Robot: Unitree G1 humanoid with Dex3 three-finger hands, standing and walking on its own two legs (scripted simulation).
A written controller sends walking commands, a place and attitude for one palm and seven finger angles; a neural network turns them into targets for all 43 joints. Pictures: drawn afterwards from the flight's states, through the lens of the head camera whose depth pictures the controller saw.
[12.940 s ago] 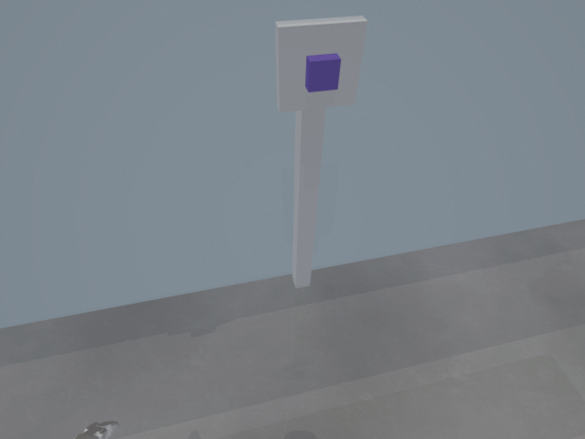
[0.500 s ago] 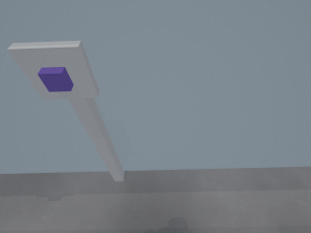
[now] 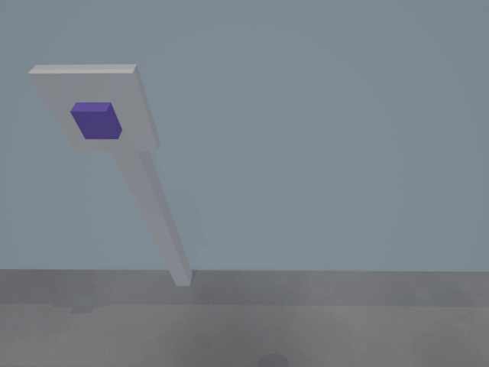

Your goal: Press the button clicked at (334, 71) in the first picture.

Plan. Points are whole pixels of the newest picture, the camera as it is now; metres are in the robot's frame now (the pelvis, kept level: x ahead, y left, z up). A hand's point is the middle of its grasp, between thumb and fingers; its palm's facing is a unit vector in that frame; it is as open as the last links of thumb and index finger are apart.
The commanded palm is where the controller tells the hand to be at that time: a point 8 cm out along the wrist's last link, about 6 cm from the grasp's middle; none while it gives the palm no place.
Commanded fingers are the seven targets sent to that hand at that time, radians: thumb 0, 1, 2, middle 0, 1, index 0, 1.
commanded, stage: look again from close up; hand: left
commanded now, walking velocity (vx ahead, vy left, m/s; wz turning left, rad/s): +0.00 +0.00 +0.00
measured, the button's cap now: (98, 120) +0.50 +0.31 +0.13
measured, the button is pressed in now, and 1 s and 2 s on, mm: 0 0 0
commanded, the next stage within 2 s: raise the hand and make a fist in 0.40 s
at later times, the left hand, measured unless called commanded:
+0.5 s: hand out of the picture -0.01 +0.22 -0.17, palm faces +0.03 -0.98 -0.21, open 7.4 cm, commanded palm +0.08 +0.26 -0.07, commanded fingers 0.00 0.90 0.90 -0.23 -0.33 -0.23 -0.33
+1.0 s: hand (108, 363) +0.13 +0.22 -0.04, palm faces +0.22 -0.97 -0.06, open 4.8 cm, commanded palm +0.12 +0.27 -0.01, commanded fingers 0.00 0.90 0.90 -0.92 -1.08 -0.92 -1.08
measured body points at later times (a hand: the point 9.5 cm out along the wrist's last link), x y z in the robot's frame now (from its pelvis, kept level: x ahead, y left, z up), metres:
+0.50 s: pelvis -0.01 +0.04 +0.00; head -0.01 +0.03 +0.45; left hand -0.01 +0.27 -0.15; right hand -0.02 -0.17 -0.17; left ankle -0.02 +0.13 -0.74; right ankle +0.03 -0.07 -0.74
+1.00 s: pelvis +0.01 +0.01 -0.06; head +0.05 +0.03 +0.39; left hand +0.12 +0.27 -0.03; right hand +0.27 -0.21 -0.08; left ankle -0.01 +0.13 -0.74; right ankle +0.03 -0.07 -0.74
